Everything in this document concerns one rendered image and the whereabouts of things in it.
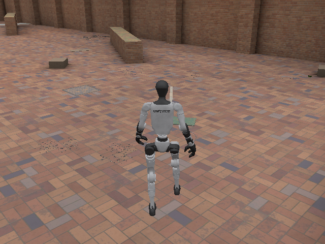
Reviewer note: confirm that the robot right forearm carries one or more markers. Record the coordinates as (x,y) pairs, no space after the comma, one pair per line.
(187,136)

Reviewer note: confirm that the robot left hand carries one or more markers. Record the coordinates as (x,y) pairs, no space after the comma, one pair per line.
(140,142)

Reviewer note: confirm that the robot left forearm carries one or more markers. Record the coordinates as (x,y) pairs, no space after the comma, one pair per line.
(139,131)

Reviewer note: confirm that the robot left upper arm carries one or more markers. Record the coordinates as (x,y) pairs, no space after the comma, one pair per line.
(143,115)

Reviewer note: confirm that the robot right thigh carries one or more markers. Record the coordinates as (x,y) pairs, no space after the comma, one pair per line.
(174,150)

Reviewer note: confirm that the robot right hand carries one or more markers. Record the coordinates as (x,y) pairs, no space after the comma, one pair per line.
(192,149)

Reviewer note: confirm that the robot left shin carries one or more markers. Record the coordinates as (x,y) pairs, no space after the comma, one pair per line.
(151,191)

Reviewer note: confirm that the robot right upper arm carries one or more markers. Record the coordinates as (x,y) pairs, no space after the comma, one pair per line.
(180,114)

